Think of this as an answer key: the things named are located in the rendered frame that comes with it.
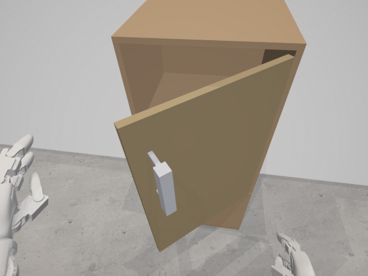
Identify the left robot hand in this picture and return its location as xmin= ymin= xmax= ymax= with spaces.
xmin=0 ymin=134 xmax=48 ymax=239

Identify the left robot forearm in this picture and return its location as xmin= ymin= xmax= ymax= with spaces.
xmin=0 ymin=238 xmax=20 ymax=276

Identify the right robot hand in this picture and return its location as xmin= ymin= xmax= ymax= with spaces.
xmin=271 ymin=233 xmax=315 ymax=276

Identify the cupboard door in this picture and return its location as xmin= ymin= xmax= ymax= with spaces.
xmin=114 ymin=54 xmax=295 ymax=252

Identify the handle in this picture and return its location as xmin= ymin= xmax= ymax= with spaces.
xmin=147 ymin=151 xmax=177 ymax=216

